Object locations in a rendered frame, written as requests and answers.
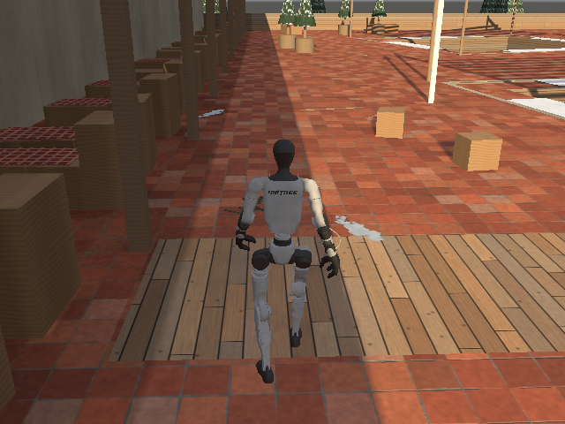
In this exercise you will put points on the robot left shin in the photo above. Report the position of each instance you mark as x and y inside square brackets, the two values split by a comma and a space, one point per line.
[263, 334]

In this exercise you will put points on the robot right foot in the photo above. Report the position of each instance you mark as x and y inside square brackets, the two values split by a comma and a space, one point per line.
[294, 340]

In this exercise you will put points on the right robot hand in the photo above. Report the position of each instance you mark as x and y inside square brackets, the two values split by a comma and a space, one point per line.
[334, 266]

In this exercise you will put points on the right robot forearm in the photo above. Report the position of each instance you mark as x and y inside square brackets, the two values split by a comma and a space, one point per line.
[326, 239]

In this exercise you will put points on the left robot upper arm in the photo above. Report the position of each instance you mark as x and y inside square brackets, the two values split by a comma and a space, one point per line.
[251, 197]

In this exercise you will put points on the left robot forearm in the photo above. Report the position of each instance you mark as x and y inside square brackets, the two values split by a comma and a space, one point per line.
[242, 228]

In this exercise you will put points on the left robot hand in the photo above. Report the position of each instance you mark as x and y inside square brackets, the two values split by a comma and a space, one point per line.
[246, 238]

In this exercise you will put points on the right robot upper arm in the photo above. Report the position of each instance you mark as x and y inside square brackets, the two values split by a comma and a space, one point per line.
[311, 187]

